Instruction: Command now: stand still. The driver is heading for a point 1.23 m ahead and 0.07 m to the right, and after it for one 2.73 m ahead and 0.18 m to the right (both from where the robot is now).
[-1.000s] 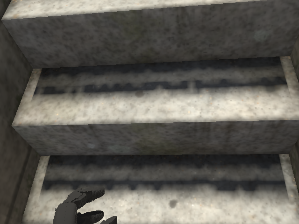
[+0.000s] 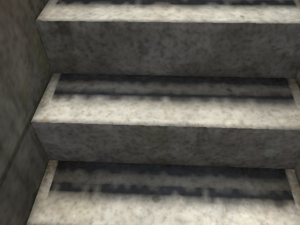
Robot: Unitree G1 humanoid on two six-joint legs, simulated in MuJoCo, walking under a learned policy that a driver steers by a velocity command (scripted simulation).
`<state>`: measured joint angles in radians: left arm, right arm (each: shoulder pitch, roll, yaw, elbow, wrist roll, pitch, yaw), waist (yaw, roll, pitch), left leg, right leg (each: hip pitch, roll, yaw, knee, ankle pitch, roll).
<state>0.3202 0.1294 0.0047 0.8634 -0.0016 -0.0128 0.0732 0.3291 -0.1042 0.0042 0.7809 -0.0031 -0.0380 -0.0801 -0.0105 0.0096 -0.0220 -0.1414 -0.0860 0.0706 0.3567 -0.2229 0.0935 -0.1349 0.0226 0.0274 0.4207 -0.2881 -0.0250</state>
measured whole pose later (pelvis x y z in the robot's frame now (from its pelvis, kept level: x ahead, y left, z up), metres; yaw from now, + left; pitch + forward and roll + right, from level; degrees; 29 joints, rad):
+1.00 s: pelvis -0.03 -0.02 +0.00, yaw +0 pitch -1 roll +1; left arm 0.38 0.12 0.00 0.99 0.00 -0.01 0.09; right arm 0.39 -0.12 0.01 0.92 0.00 -0.01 -0.08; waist -0.03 0.00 0.00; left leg -0.17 -0.05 0.06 0.36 -0.19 0.06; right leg -0.15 0.06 0.02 0.40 -0.24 -0.06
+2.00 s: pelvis +0.31 +0.11 +0.25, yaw +2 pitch +3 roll -5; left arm -0.03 0.13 -0.02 0.66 0.03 0.08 -0.01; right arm 0.38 -0.14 -0.03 0.90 0.07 -0.13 -0.06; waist -0.01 -0.08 0.09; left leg -0.01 0.18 0.12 0.21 0.02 0.01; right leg -0.95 0.03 -0.20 1.37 -0.47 -0.19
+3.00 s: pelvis +0.79 -0.03 +0.66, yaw +0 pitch +5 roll -1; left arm -0.03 0.08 -0.04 0.54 0.02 0.00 0.00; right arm 0.36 -0.22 -0.06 0.91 0.04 -0.15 -0.04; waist -0.03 0.04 0.07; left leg -0.16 0.19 0.05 0.43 0.08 0.04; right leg -1.00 0.00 -0.07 1.41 -0.51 -0.11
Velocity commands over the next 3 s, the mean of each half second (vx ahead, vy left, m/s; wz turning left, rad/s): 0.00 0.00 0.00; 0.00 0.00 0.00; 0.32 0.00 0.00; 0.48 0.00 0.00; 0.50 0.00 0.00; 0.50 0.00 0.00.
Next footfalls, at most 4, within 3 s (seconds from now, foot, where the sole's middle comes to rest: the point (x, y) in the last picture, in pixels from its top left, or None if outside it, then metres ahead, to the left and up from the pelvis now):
1.48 left None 0.23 0.25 -0.57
2.00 right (154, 198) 0.47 0.02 -0.37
2.50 left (102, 100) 0.71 0.18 -0.16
2.94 right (197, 4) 0.95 -0.13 0.04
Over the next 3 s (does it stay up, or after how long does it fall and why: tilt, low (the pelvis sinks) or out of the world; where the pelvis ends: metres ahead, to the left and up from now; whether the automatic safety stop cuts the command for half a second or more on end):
stays up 0.79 -0.03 0.66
